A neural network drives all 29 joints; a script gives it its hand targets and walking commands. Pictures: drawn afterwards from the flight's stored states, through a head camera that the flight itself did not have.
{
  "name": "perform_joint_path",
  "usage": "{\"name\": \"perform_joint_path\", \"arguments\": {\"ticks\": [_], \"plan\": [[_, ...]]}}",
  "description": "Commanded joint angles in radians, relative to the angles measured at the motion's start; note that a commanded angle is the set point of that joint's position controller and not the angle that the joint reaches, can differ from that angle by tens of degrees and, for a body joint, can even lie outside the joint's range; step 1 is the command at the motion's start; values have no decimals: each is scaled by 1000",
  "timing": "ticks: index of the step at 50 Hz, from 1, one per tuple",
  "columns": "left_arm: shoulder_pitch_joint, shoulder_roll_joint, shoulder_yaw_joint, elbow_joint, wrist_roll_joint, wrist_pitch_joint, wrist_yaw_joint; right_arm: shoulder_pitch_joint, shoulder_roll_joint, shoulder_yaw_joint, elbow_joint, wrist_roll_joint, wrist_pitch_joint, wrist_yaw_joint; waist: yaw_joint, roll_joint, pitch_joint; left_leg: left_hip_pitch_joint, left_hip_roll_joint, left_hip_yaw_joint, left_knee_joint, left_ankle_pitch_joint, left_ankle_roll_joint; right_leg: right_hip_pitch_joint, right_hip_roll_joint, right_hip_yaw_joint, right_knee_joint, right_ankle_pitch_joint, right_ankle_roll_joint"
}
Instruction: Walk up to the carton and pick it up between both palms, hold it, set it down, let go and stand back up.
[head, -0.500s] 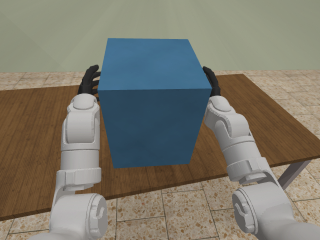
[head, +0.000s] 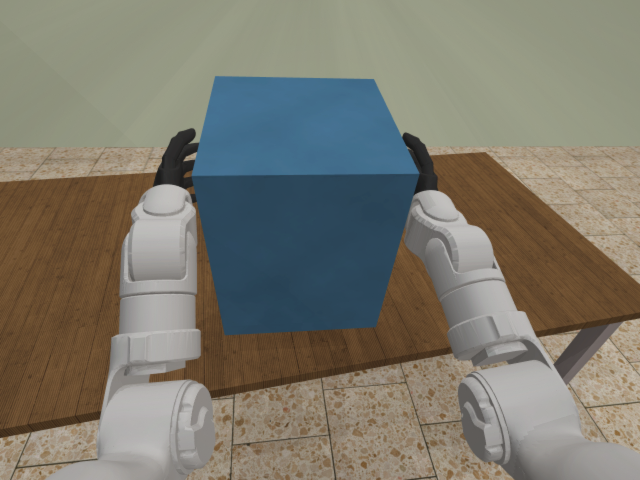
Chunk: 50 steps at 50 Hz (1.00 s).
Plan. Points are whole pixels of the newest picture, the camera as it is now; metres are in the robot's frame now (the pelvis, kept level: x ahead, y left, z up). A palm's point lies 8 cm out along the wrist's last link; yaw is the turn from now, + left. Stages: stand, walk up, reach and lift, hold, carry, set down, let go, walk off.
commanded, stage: hold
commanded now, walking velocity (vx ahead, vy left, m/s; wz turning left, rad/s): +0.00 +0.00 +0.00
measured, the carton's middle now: (299, 207) +0.38 +0.01 +0.18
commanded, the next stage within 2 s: none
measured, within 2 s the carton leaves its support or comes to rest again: neither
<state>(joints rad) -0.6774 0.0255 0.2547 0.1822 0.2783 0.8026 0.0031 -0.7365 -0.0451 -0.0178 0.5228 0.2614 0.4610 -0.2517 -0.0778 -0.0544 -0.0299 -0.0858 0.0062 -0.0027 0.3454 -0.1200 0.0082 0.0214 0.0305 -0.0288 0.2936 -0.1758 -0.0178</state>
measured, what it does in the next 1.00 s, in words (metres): stands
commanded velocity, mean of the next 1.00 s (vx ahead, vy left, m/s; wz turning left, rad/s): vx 0.00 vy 0.00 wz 0.00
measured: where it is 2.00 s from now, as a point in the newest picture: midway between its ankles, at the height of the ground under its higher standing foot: outside the picture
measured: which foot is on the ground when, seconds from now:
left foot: down 0.00-1.00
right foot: down 0.00-1.00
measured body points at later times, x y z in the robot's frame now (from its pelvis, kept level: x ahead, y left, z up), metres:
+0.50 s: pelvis +0.00 +0.00 +0.00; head -0.07 +0.04 +0.44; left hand +0.38 +0.16 +0.22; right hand +0.38 -0.13 +0.22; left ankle +0.05 +0.11 -0.75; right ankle +0.00 -0.11 -0.75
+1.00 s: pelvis +0.00 +0.00 +0.00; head -0.06 +0.03 +0.44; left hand +0.38 +0.16 +0.22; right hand +0.38 -0.14 +0.22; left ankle +0.05 +0.11 -0.75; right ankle +0.00 -0.11 -0.75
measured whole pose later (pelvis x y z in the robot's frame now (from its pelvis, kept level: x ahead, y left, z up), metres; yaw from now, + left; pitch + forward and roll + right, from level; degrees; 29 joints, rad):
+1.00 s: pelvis +0.00 +0.00 +0.00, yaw +0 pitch -8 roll -1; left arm -0.68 0.02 0.24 0.17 0.27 0.81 0.02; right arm -0.74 -0.06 0.00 0.52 0.28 0.47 -0.25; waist -0.08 -0.05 -0.03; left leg -0.09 0.00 0.00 0.35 -0.13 0.01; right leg 0.02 0.03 -0.02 0.29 -0.17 -0.02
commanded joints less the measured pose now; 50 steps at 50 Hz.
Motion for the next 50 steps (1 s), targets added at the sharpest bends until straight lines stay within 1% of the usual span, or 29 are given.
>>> {"name": "perform_joint_path", "arguments": {"ticks": [1,4,5,6,7,9,12,13,15,18,19,20,22,23,24,26,30,31,35,36,37,38,40,42,43,44,48,49,50], "plan": [[-742,-636,-480,-125,-187,-89,-137,-870,620,354,-303,84,-71,113,-15,94,-364,213,-13,8,-31,90,-3,-87,16,-8,-61,56,55],[-737,-641,-485,-134,-199,-96,-126,-903,632,378,-354,107,-87,108,-4,80,-421,234,-20,5,-6,153,-2,-72,17,-6,-49,137,65],[-752,-653,-495,-156,-201,-100,-125,-900,639,382,-358,110,-85,105,-1,93,-424,247,-22,5,-1,172,-10,-71,20,-8,-48,152,69],[-739,-658,-502,-140,-200,-98,-125,-897,638,386,-351,109,-84,101,-19,89,-415,252,-21,-4,8,181,-12,-85,18,-6,-48,159,69],[-733,-655,-488,-129,-198,-95,-127,-893,628,385,-342,113,-81,101,-3,88,-391,241,-18,-1,1,172,-13,-79,24,-9,-54,141,69],[-715,-645,-480,-116,-184,-90,-133,-872,625,378,-324,104,-72,104,-8,70,-376,235,-18,-3,-14,143,-8,-88,24,-6,-61,110,66],[-723,-644,-490,-128,-186,-90,-127,-886,621,391,-349,111,-81,104,-1,94,-391,232,-18,-2,-2,178,-13,-67,22,-5,-52,148,68],[-727,-634,-479,-121,-183,-91,-130,-877,621,378,-318,111,-77,102,-5,86,-367,228,-20,6,-7,163,-11,-74,19,-6,-56,134,70],[-746,-651,-487,-155,-189,-94,-128,-904,629,378,-353,115,-80,108,-1,83,-387,238,-15,1,-15,153,-11,-78,26,-14,-58,106,63],[-749,-652,-499,-159,-207,-92,-124,-916,615,379,-352,117,-82,114,-4,82,-416,239,-12,-2,-5,161,-13,-81,27,-11,-50,100,60],[-752,-658,-495,-115,-191,-89,-123,-897,613,356,-319,101,-78,115,-8,105,-361,228,-15,6,-14,133,-18,-112,25,-12,-67,66,58],[-759,-660,-497,-125,-194,-89,-122,-889,617,349,-307,90,-75,117,-20,102,-370,227,-9,-1,-14,118,-17,-106,23,-16,-66,53,52],[-751,-667,-494,-124,-191,-88,-124,-894,613,344,-294,88,-76,123,-20,118,-366,219,-11,-2,-26,108,-14,-95,25,-12,-65,44,48],[-749,-654,-494,-154,-205,-94,-122,-906,616,349,-347,103,-88,122,-15,110,-415,227,-10,-7,-14,143,-14,-76,22,-14,-56,83,51],[-740,-665,-493,-97,-199,-89,-123,-905,610,350,-313,100,-83,118,-16,84,-374,219,-13,-5,-17,149,-9,-99,23,-16,-62,90,57],[-730,-650,-483,-118,-195,-90,-128,-897,612,362,-332,106,-82,111,-21,75,-392,230,-15,-1,-6,159,-6,-72,25,-15,-54,119,58],[-734,-652,-478,-104,-191,-89,-132,-884,612,349,-301,98,-78,112,-13,89,-383,221,-15,4,-17,140,-8,-74,22,-15,-55,107,60],[-730,-654,-476,-110,-182,-89,-131,-890,621,368,-333,98,-83,112,-15,74,-404,241,-13,-4,-10,179,-6,-64,25,-15,-52,141,61],[-717,-661,-526,-193,-212,-97,-125,-884,615,414,-418,142,-91,99,-15,98,-469,266,-22,-11,31,286,-26,-41,32,-11,-36,260,66],[-708,-662,-521,-172,-201,-92,-124,-872,616,412,-387,135,-83,97,-22,104,-446,262,-23,-10,31,282,-32,-40,35,-15,-30,249,65],[-706,-652,-512,-161,-191,-90,-126,-880,606,400,-377,130,-80,95,-9,111,-407,244,-24,-10,28,243,-27,-58,27,-8,-37,217,66],[-696,-647,-499,-148,-184,-83,-130,-864,603,393,-360,123,-73,98,-14,112,-380,237,-21,-7,13,207,-25,-63,32,-13,-43,173,59],[-718,-647,-522,-217,-207,-91,-123,-888,613,415,-435,140,-83,103,-3,98,-453,242,-21,-4,12,236,-24,-40,32,-11,-36,201,61],[-702,-655,-528,-178,-203,-83,-122,-871,619,414,-395,136,-72,101,-16,83,-415,243,-21,-9,20,243,-23,-69,27,-12,-39,219,65],[-702,-650,-522,-191,-203,-84,-124,-865,618,412,-385,136,-67,100,-11,74,-411,255,-19,-7,18,252,-22,-57,29,-12,-43,213,64],[-704,-644,-516,-176,-189,-81,-129,-847,615,400,-361,125,-62,101,-13,94,-386,243,-18,-9,9,221,-25,-74,26,-12,-49,174,62],[-714,-648,-503,-178,-201,-80,-132,-871,621,396,-377,121,-64,102,-12,79,-400,236,-18,-3,-2,187,-10,-66,23,-14,-49,168,63],[-705,-640,-495,-130,-180,-76,-135,-865,618,386,-348,110,-60,101,-13,86,-351,223,-23,-2,-7,175,-15,-79,20,-10,-55,158,66],[-710,-635,-492,-151,-186,-78,-139,-873,617,380,-362,113,-62,100,-13,81,-368,223,-17,-1,-8,169,-9,-70,17,-8,-53,162,64]]}}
